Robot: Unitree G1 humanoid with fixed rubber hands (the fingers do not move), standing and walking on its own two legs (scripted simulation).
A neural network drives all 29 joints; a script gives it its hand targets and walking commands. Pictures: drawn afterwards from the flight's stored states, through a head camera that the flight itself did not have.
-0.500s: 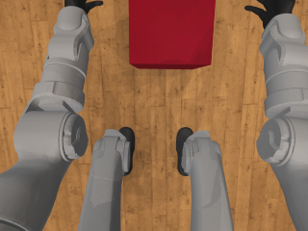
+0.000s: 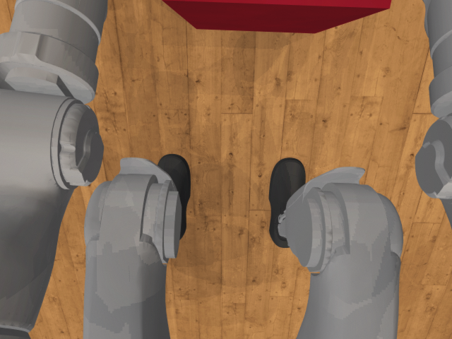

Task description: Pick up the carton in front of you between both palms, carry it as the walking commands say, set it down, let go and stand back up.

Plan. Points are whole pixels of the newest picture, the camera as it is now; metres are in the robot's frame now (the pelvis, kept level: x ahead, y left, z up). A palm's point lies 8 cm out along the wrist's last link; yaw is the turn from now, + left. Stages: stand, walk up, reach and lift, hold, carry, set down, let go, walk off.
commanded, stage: reach and lift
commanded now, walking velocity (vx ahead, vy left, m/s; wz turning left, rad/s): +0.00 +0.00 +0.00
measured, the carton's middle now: out of the picture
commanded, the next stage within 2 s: none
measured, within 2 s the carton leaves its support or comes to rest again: leaves its support in 0.84 s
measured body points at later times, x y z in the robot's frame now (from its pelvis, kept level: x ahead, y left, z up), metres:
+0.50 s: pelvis +0.00 +0.01 +0.00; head +0.39 -0.01 +0.20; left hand +0.60 +0.12 -0.19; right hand +0.59 -0.18 -0.18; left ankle +0.11 +0.13 -0.34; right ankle +0.11 -0.12 -0.34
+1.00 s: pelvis +0.00 +0.01 +0.02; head +0.35 -0.02 +0.30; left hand +0.58 +0.13 -0.09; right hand +0.57 -0.18 -0.10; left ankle +0.11 +0.14 -0.34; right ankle +0.11 -0.12 -0.34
